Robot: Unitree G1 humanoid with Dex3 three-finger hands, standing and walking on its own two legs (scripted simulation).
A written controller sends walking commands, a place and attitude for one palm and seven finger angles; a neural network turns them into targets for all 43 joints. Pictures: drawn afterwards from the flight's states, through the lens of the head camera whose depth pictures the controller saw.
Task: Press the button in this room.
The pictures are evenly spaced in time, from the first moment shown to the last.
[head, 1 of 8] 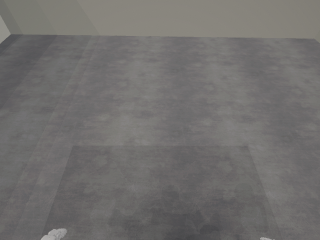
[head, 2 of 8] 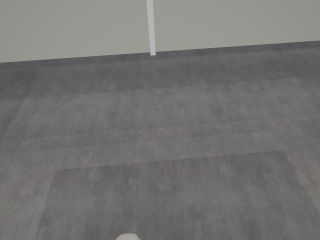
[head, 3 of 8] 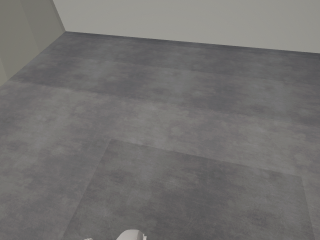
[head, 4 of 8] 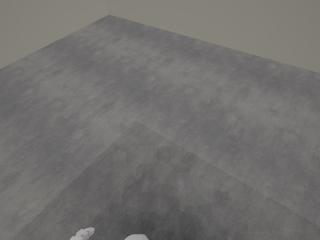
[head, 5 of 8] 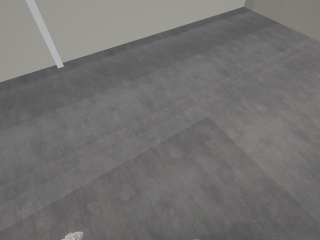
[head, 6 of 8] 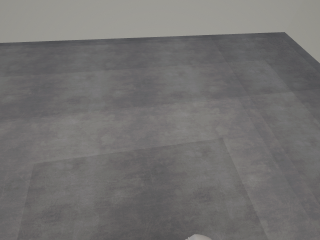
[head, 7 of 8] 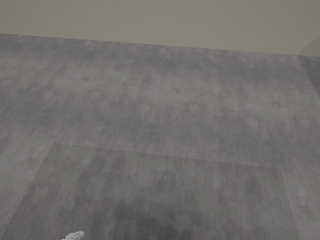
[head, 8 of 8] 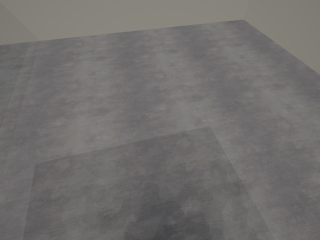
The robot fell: no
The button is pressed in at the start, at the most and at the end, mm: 0 0 0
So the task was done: no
